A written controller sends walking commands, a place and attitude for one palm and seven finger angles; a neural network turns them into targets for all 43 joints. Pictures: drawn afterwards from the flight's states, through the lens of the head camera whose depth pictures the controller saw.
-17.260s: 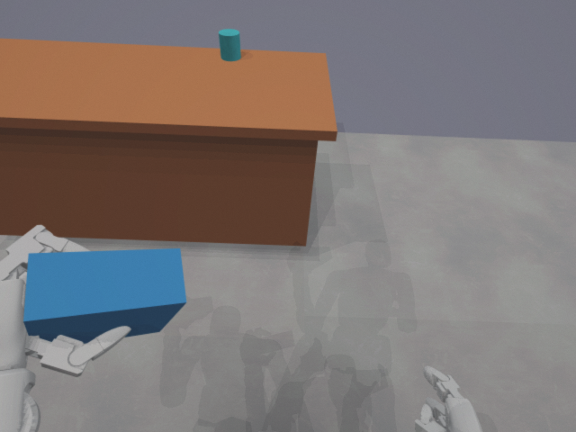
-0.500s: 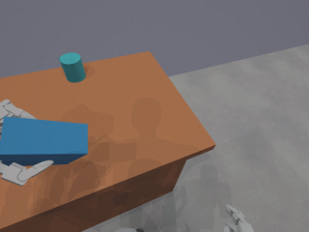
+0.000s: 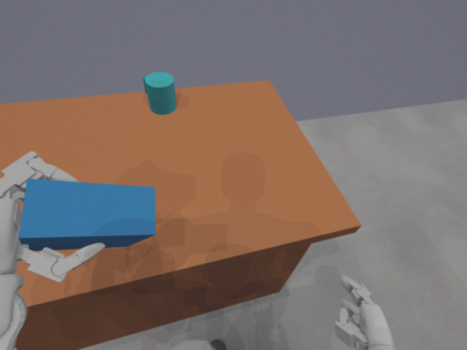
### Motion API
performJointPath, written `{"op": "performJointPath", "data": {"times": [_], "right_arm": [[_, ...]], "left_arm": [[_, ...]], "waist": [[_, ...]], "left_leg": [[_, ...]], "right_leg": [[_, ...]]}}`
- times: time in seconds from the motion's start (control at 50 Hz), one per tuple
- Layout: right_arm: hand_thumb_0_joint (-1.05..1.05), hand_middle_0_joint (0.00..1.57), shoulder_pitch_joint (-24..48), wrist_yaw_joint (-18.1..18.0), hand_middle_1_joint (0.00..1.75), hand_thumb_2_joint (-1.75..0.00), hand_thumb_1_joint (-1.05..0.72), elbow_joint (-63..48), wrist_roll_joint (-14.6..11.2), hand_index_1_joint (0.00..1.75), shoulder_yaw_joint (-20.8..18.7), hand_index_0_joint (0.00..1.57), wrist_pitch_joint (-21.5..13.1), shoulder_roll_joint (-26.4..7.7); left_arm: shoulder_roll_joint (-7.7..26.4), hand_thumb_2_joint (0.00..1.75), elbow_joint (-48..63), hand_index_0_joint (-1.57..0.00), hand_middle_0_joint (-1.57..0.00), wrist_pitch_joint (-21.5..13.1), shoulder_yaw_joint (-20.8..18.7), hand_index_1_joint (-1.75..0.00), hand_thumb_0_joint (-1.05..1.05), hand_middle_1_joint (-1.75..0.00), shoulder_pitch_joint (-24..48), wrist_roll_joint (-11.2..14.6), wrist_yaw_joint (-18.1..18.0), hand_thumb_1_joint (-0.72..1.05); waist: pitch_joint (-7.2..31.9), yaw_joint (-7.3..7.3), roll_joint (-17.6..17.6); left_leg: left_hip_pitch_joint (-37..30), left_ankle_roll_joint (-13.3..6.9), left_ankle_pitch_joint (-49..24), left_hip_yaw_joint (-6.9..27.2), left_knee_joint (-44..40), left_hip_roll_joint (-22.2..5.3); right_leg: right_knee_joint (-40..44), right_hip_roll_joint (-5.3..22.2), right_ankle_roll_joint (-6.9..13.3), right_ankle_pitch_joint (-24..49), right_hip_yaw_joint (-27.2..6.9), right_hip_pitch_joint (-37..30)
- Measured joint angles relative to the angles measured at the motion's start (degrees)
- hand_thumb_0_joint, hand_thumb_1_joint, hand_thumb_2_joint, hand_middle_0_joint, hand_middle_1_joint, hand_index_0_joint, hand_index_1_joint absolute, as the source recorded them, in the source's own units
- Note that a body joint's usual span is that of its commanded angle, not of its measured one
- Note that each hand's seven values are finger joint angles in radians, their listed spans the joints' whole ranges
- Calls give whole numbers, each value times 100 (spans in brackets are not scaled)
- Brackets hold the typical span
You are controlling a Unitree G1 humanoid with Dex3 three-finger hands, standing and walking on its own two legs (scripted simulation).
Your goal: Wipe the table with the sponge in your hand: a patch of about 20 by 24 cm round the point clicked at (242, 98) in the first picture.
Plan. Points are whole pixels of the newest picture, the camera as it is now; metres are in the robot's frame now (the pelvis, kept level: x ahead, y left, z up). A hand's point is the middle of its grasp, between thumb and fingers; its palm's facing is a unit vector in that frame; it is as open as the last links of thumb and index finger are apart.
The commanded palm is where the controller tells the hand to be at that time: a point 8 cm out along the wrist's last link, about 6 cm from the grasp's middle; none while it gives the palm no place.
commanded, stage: come to a stop and stand still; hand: left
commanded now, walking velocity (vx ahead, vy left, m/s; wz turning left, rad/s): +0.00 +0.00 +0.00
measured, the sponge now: (107, 220) +0.24 +0.21 +0.14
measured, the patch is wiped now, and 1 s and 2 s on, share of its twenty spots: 0.00 0.00 0.00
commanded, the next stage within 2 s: none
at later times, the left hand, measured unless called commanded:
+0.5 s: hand out of the picture +0.15 +0.30 +0.16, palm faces +0.43 -0.82 -0.38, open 10.2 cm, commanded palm +0.09 +0.33 +0.18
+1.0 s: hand out of the picture +0.10 +0.32 +0.14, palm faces +0.32 -0.85 -0.42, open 10.2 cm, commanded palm +0.06 +0.34 +0.18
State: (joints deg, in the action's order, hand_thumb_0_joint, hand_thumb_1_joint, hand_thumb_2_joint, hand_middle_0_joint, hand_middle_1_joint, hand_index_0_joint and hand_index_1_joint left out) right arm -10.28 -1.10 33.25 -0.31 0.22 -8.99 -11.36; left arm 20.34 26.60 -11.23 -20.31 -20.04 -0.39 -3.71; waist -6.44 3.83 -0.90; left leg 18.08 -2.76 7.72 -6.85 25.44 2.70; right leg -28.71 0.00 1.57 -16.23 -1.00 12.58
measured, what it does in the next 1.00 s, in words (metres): walks backwards: right foot, then left foot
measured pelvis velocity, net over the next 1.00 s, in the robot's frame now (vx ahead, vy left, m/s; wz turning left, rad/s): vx -0.12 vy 0.07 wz -0.06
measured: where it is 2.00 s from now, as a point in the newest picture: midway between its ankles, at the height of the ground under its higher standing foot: outside the picture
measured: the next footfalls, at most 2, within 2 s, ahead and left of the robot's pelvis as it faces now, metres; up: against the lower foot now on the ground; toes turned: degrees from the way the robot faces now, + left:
right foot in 0.42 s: +0.05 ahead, -0.08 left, +0.00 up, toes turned +1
left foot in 0.58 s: -0.08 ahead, +0.19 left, +0.00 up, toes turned -3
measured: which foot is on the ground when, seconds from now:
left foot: down 0.00-0.40, up 0.42-0.56, down 0.58-1.00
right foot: down 0.00-0.28, up 0.30-0.40, down 0.42-0.60, up 0.62-0.78, down 0.80-1.00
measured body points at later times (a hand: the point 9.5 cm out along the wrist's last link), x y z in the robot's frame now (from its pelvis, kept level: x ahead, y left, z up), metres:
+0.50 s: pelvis -0.06 +0.04 -0.02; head -0.06 +0.07 +0.43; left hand +0.12 +0.34 +0.18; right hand +0.13 -0.17 -0.09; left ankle -0.04 +0.12 -0.64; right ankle +0.01 -0.08 -0.73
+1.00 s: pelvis -0.12 +0.07 -0.02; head -0.12 +0.10 +0.43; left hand +0.08 +0.36 +0.16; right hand -0.01 -0.19 -0.10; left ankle -0.12 +0.19 -0.72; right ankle -0.04 +0.00 -0.73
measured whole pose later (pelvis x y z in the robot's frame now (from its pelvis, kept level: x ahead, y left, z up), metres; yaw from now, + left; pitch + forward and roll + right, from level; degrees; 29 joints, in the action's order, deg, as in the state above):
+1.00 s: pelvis -0.12 +0.07 -0.02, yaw -4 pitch -2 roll +0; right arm -16.4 -0.9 38.0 -0.5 -1.0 -5.6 -11.9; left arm 24.3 28.7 -10.0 -24.0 -26.3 1.8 -4.1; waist -1.5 0.3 -5.1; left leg 20.7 -2.5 23.2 -1.2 49.2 0.0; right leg -40.4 -2.4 6.1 -14.6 4.9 25.5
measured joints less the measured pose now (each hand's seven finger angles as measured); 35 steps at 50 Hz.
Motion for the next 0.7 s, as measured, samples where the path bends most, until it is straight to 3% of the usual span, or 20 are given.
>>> {"op": "performJointPath", "data": {"times": [0.12,0.24,0.32,0.36,0.4,0.42,0.44,0.48,0.5,0.52,0.54,0.58,0.6,0.64,0.66,0.7], "right_arm": [[1,20,-98,42,30,-90,-90,-22,7,30,-29,20,70,69],[1,20,-132,79,30,-90,-90,20,-21,30,34,20,148,24],[1,20,-118,17,30,-90,-90,186,-20,30,-21,20,112,-12],[1,20,-126,32,30,-90,-90,207,12,30,-128,20,99,34],[1,20,-183,99,30,-90,-90,156,27,30,-226,20,71,53],[1,20,-232,147,30,-90,-90,74,-17,30,-228,20,50,66],[1,20,-224,198,30,-90,-90,-4,-92,30,-196,20,62,50],[1,20,-110,256,30,-90,-90,30,-151,30,-139,20,176,29],[1,20,-64,264,30,-90,-90,125,-130,30,-97,20,222,81],[1,20,-53,266,30,-90,-90,203,-105,30,-53,20,250,154],[1,20,-78,250,30,-90,-90,241,-85,30,-9,20,240,213],[1,20,-183,168,30,-90,-90,197,-34,30,33,20,65,160],[1,20,-166,116,30,-90,-90,220,2,30,-13,20,-63,129],[1,20,-21,50,30,-90,-90,386,53,30,-92,20,-122,259],[1,20,-3,44,30,-90,-90,424,71,30,-87,20,-112,297],[1,20,-77,104,30,-90,-90,418,108,30,-80,20,-61,377]], "left_arm": [[144,102,-152,-74,-73,24,31,-133,-1,-135,166,-46,45,-52],[313,102,285,-74,-73,10,-259,-133,-1,-135,-215,83,44,-52],[84,102,250,-74,-73,26,-117,-133,-1,-135,-44,117,50,-52],[-2,102,-51,-74,-73,124,-17,-133,-1,-135,259,125,87,-52],[-33,102,-371,-74,-73,205,35,-133,-1,-135,478,138,113,-52],[75,102,-395,-74,-73,211,13,-133,-1,-135,500,119,101,-52],[188,102,-294,-74,-73,198,-47,-133,-1,-135,473,107,82,-52],[240,102,54,-74,-73,198,-165,-133,-1,-135,283,157,106,-52],[269,102,237,-74,-73,188,-223,-133,-1,-135,143,187,113,-52],[285,102,383,-74,-73,156,-262,-133,-1,-135,28,205,105,-52],[283,102,496,-74,-73,110,-280,-133,-1,-135,-52,212,82,-52],[212,102,640,-74,-73,28,-243,-133,-1,-135,-74,235,10,-52],[201,102,611,-74,-73,-38,-224,-133,-1,-135,19,227,-43,-52],[275,102,315,-74,-73,-69,-288,-133,-1,-135,228,152,-115,-52],[300,102,129,-74,-73,-45,-337,-133,-1,-135,235,155,-113,-52],[379,102,-163,-74,-73,50,-404,-133,-1,-135,230,121,-53,-52]], "waist": [[-55,-125,28],[-21,-162,71],[-28,-51,110],[-72,-23,143],[-41,-52,218],[16,-108,139],[16,-127,40],[4,-116,-67],[89,-96,-205],[197,-75,-382],[312,-63,-546],[460,-97,-598],[403,-113,-609],[113,31,-807],[89,16,-724],[115,-212,-467]], "left_leg": [[-4,99,-21,-170,-161,-14],[479,156,889,-228,848,-127],[348,-34,67,-306,731,-127],[166,137,-343,-357,370,-54],[104,633,-291,-361,71,44],[398,860,411,-406,533,130],[890,848,1105,-205,1829,222],[1475,657,1621,422,4437,254],[1474,572,1656,654,5051,189],[1275,480,1666,828,5004,77],[936,386,1669,952,4403,-67],[-33,293,1419,1160,2175,-331],[-388,369,1901,1098,1488,-307],[-566,447,1813,765,1389,-76],[-605,439,1616,689,1361,-99],[-645,437,1338,766,1180,-196]], "right_leg": [[-77,18,103,-260,-30,24],[-267,25,-40,360,25,187],[-1103,-40,13,-470,-71,417],[-1665,-98,40,-872,34,500],[-1358,-155,156,-1049,383,294],[-861,-99,360,-866,520,159],[-744,-20,470,-178,474,284],[-1145,24,294,130,373,612],[-1284,40,188,59,263,768],[-1339,73,82,6,136,904],[-1360,109,27,-8,21,1043],[-1509,140,-14,-8,-91,1326],[-1710,203,1,-59,-171,1460],[-2404,229,16,-611,-452,1619],[-2775,100,-25,-887,-384,1682],[-3190,-142,-43,-947,-99,1713]]}}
